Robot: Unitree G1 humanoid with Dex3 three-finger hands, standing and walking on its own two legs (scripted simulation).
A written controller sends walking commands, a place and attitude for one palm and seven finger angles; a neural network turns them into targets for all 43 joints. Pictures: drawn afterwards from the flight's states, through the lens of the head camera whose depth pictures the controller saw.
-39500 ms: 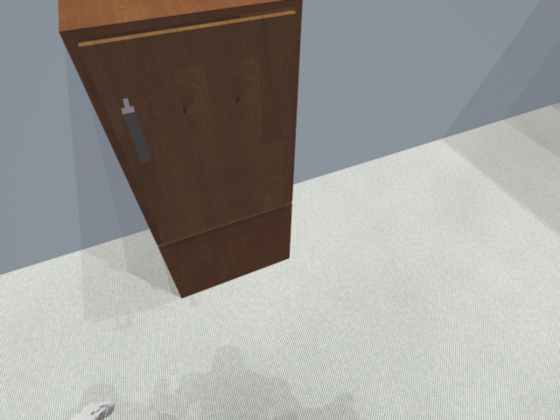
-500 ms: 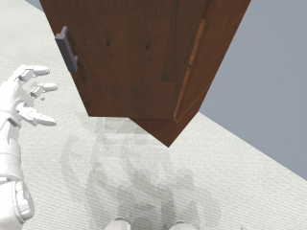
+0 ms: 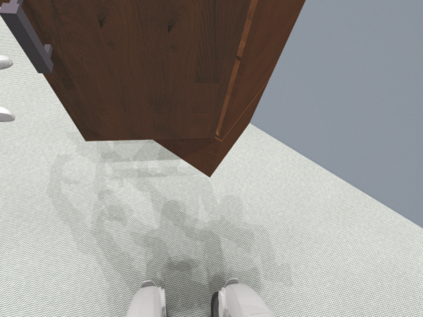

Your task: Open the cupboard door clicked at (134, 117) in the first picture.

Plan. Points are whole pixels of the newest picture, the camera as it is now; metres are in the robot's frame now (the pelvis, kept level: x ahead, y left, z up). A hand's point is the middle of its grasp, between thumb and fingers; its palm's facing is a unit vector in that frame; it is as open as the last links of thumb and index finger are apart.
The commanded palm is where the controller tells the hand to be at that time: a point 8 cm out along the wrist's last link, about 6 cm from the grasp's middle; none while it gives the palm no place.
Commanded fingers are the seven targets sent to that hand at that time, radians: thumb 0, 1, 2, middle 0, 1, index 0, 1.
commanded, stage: move the hooked fingers beside the handle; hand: left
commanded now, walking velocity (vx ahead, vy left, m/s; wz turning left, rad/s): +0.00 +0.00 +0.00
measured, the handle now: (32, 33) +0.60 +0.28 +0.10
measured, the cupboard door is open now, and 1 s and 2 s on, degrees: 39 39 39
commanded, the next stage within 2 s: none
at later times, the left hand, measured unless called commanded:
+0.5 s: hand out of the picture +0.54 +0.36 +0.10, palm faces +0.02 -1.00 +0.00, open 14.0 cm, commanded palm +0.54 +0.38 +0.10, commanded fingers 0.00 -0.50 0.30 -0.30 -1.20 -0.30 -1.20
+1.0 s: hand out of the picture +0.53 +0.34 +0.11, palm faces +0.02 -1.00 +0.00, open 14.0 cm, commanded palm +0.52 +0.37 +0.10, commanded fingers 0.00 -0.50 0.30 -0.30 -1.20 -0.30 -1.20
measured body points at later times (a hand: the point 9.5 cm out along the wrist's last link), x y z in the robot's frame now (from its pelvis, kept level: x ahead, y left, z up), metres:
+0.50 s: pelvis +0.00 +0.03 -0.02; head +0.19 +0.08 +0.39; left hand +0.53 +0.41 +0.10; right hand -0.03 -0.24 -0.10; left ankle +0.02 +0.11 -0.68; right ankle +0.00 -0.13 -0.68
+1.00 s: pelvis +0.01 +0.03 +0.00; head +0.16 +0.08 +0.42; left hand +0.52 +0.39 +0.11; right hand -0.01 -0.23 -0.09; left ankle +0.02 +0.11 -0.68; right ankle +0.00 -0.13 -0.68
